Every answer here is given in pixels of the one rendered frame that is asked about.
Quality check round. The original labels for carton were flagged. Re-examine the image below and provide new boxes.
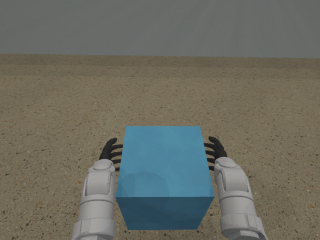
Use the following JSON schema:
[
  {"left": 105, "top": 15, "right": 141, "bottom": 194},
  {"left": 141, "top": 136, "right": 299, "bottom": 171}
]
[{"left": 115, "top": 126, "right": 215, "bottom": 230}]

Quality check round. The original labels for left robot hand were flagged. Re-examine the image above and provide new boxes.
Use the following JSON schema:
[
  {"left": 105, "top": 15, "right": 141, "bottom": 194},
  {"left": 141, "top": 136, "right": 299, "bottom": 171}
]
[{"left": 99, "top": 138, "right": 123, "bottom": 171}]

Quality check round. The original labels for right robot hand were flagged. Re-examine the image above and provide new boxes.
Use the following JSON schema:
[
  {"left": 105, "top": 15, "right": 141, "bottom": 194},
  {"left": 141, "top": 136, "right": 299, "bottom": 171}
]
[{"left": 204, "top": 136, "right": 227, "bottom": 171}]

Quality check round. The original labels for robot right forearm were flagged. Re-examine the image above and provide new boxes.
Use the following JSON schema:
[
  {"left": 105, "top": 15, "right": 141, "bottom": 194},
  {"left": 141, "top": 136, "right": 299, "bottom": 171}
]
[{"left": 214, "top": 157, "right": 268, "bottom": 240}]

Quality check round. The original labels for robot left forearm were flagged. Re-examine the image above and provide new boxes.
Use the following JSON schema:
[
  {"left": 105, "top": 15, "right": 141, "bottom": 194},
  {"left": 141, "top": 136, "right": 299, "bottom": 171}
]
[{"left": 71, "top": 159, "right": 116, "bottom": 240}]

